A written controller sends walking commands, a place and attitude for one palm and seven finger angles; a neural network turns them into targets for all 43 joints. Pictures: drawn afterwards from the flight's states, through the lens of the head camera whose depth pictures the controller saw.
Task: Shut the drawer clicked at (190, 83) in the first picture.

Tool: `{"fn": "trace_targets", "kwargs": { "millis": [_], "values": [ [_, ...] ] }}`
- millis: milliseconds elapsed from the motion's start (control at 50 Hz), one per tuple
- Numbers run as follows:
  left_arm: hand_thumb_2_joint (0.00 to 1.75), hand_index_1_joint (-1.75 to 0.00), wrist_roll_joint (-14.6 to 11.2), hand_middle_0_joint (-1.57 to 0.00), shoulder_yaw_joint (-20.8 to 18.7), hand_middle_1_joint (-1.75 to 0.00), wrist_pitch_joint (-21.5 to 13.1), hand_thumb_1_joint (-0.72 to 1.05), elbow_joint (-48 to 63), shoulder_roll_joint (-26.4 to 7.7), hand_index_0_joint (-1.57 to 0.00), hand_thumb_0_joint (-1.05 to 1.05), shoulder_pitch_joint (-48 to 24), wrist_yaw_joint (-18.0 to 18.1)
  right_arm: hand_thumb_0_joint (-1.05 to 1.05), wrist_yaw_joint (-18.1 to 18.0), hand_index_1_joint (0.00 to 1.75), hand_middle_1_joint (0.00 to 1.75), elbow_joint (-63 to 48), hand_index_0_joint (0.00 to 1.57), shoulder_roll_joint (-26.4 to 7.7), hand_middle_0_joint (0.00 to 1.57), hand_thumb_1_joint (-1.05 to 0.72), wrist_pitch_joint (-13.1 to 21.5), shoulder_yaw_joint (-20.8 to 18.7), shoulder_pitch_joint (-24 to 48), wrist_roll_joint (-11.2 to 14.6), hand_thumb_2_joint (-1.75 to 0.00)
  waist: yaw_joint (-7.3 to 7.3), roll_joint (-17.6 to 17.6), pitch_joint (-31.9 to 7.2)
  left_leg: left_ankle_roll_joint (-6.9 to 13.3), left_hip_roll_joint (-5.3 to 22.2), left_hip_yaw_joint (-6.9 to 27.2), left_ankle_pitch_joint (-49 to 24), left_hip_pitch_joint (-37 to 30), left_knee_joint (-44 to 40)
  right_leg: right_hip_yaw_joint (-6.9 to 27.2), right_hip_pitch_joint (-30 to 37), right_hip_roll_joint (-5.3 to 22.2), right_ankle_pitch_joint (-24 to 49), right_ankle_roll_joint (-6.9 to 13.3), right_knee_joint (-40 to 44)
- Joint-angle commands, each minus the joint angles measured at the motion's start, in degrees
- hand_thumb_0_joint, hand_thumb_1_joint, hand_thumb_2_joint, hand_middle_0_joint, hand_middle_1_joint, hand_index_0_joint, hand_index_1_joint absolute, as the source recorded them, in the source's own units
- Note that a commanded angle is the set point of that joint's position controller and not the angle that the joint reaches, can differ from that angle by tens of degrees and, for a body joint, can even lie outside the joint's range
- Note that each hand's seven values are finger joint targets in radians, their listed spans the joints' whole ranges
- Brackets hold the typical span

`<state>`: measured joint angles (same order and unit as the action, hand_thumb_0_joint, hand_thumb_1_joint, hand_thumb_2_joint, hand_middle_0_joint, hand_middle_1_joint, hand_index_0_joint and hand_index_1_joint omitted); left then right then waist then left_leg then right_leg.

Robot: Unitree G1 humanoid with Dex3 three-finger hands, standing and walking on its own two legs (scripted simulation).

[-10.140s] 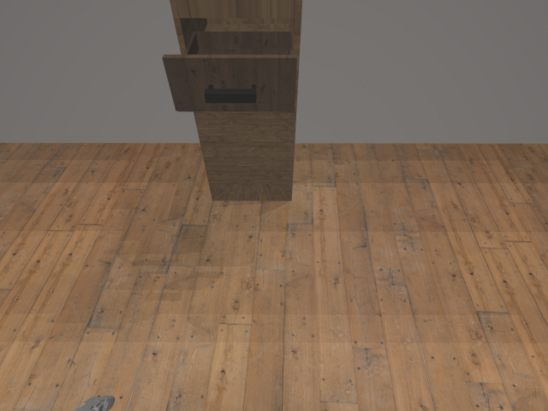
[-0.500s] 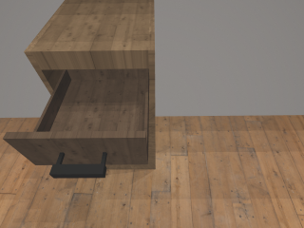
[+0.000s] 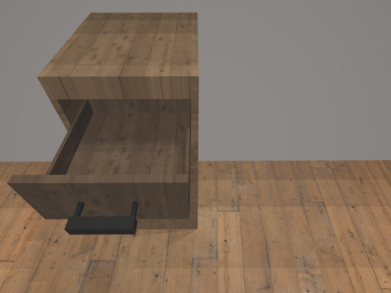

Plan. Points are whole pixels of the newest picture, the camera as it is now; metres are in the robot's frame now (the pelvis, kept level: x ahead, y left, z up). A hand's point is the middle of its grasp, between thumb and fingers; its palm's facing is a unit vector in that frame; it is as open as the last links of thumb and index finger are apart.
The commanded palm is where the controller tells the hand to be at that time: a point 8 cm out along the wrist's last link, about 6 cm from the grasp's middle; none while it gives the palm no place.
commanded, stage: look again from close up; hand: left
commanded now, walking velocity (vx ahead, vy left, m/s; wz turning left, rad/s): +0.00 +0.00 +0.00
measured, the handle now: (104, 215) +0.27 +0.22 +0.01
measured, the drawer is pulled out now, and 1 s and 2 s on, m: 0.27 0.26 0.26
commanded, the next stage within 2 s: raise the hand and make a fist in 0.50 s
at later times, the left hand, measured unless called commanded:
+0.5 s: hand out of the picture -0.04 +0.17 -0.17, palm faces +0.02 -0.98 -0.21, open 7.4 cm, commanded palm none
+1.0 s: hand out of the picture +0.08 +0.15 -0.02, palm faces +0.12 -0.99 -0.01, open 6.3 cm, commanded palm +0.07 +0.22 -0.02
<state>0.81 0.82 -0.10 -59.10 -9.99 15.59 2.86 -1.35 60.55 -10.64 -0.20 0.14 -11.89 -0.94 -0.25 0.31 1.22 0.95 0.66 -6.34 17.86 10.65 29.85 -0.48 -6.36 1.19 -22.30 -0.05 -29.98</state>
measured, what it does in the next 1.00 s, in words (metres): shifts its weight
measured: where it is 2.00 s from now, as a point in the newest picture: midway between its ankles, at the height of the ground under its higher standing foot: outside the picture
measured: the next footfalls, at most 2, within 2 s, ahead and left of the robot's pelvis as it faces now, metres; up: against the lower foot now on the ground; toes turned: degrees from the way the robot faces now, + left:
none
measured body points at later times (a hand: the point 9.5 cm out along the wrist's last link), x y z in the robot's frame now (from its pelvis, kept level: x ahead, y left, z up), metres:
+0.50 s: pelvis -0.01 +0.00 +0.01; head +0.00 -0.01 +0.46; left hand -0.04 +0.22 -0.15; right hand -0.02 -0.22 -0.16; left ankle -0.02 +0.11 -0.73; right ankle -0.07 -0.12 -0.73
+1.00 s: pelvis -0.06 -0.02 -0.05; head -0.04 -0.01 +0.40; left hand +0.07 +0.20 -0.02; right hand +0.17 -0.26 -0.08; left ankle -0.02 +0.11 -0.73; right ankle -0.07 -0.12 -0.73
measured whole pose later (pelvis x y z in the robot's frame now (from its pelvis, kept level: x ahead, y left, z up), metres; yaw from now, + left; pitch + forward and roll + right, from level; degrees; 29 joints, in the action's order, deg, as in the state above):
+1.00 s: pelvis -0.06 -0.02 -0.05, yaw +3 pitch +8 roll +0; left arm -9.5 -2.1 -30.0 -2.4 -8.6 33.8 -9.5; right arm -0.6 32.8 -14.6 16.2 -3.8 -9.6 -0.6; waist -1.7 -2.2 -6.7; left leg -0.5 2.4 -1.8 21.4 39.7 52.9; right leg -4.7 -34.2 0.4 -28.4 2.4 -54.4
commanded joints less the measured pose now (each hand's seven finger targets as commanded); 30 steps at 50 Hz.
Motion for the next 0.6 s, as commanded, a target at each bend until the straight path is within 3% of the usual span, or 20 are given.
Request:
{"fn": "trace_targets", "kwargs": {
  "millis": [0, 220, 380, 560, 580],
  "values": [
    [0.9, -0.3, 0.09, -0.2, -1.68, -0.3, -0.63, 0.9, 1.15, -7.23, -0.2, 0.0, 3.93, 0.23, 0.0, -0.18, 0.3, 0.3, -1.35, 0.2, -6.47, 0.2, -0.9, 0.48, -1.34, -1.88, 0.23, -0.9, 0.05, -1.36, 2.26, 1.62, 5.27, 6.05, -16.22, -2.93, -4.64, 3.66, -5.37, 4.54, 20.0, 1.22, 5.54],
    [0.9, -0.3, -0.03, -0.2, -1.4, -0.3, -0.83, 0.9, -1.67, -6.07, -0.2, 0.0, 5.18, 0.02, 0.0, -0.22, 0.3, 0.3, 1.56, 0.2, -5.65, 0.2, -0.9, 0.58, -0.91, -3.25, 0.55, -0.9, 0.11, 0.06, 2.68, 1.43, 5.5, 6.15, -14.32, -3.56, -6.6, 3.84, -5.02, 4.64, 18.16, 1.2, 7.61],
    [0.9, -0.3, -0.03, -0.2, -1.34, -0.3, -0.87, 0.9, -3.27, -4.75, -0.2, 0.0, 6.15, 0.04, 0.0, -0.37, 0.3, 0.3, 3.15, 0.2, -4.93, 0.2, -0.9, 0.73, -0.82, -4.79, 0.65, -0.9, 0.15, -1.56, 2.58, 1.49, 5.84, 6.44, -14.65, -4.13, -7.46, 3.54, -4.78, 4.53, 17.58, 1.06, 8.31],
    [0.9, -0.3, 0.0, -0.2, -1.36, -0.3, -0.93, 0.9, -4.0, -3.91, -0.2, 0.0, 6.74, 0.14, 0.0, -0.45, 0.3, 0.3, 3.99, 0.2, -4.15, 0.2, -0.9, 0.83, -0.83, -5.69, 0.65, -0.9, 0.11, -0.75, 3.12, 1.31, 5.92, 6.49, -15.14, -4.11, -7.9, 3.47, -5.2, 4.42, 17.24, 1.0, 8.74],
    [0.9, -0.3, 1.14, -0.2, -1.27, -0.3, -2.84, 0.9, -4.48, -5.05, -0.2, 0.0, 8.86, 1.89, 0.0, 0.03, 0.3, 0.3, -0.66, 0.2, -5.32, 0.2, -0.9, 2.05, -0.87, -2.19, 0.73, -0.9, -0.57, -5.64, 3.87, -0.23, 6.66, 5.53, -26.58, 1.83, 5.25, 5.54, -6.21, 7.0, 41.92, -0.1, 8.7]
  ]
}}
